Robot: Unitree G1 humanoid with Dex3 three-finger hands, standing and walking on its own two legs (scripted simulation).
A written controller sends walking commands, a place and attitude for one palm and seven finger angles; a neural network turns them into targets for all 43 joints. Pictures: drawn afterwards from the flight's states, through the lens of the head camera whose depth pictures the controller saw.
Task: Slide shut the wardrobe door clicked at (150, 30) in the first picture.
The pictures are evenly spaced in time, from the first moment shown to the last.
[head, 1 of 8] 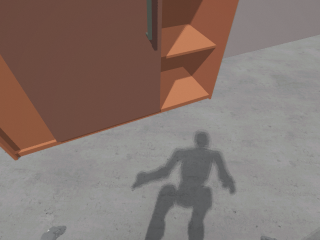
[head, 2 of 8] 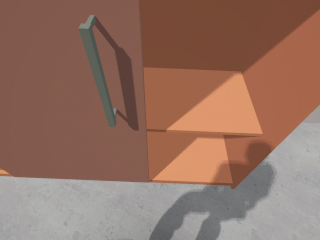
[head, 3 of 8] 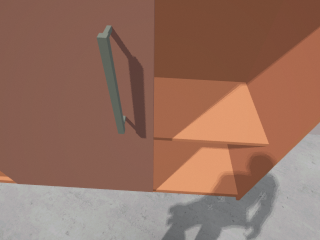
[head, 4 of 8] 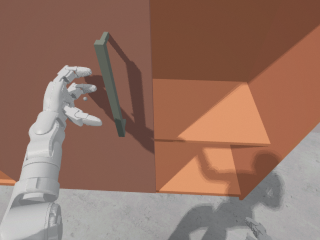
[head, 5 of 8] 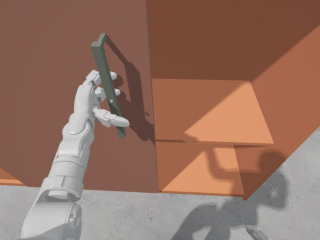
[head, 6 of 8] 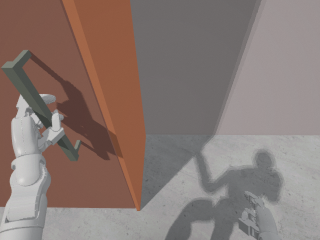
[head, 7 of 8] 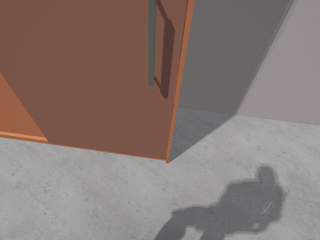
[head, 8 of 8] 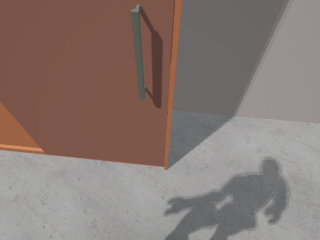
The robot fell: no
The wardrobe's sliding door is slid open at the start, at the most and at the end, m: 0.52 0.52 0.00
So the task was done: yes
